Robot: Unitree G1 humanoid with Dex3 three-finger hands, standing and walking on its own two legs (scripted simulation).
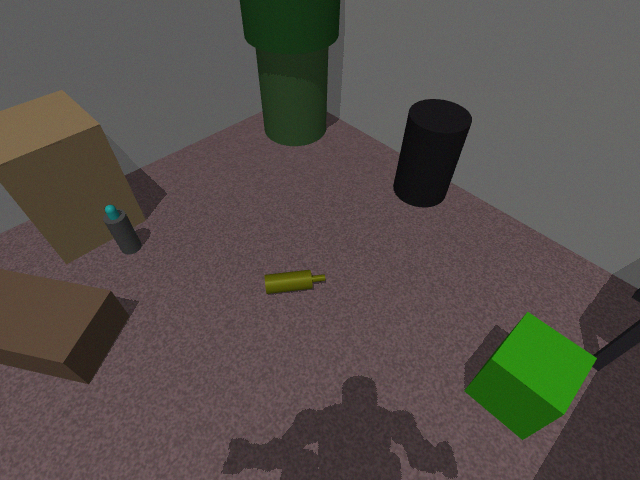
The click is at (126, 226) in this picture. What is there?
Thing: necked bottle
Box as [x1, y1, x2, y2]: [103, 205, 141, 254]
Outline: 107,205 105,207 106,213 103,217 103,220 121,250 127,254 137,251 140,248 141,244 124,211 121,209 116,209 113,205
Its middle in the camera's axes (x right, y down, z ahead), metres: -0.78 -0.05 +1.52
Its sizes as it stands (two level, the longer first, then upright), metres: 0.081 0.081 0.240
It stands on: the floor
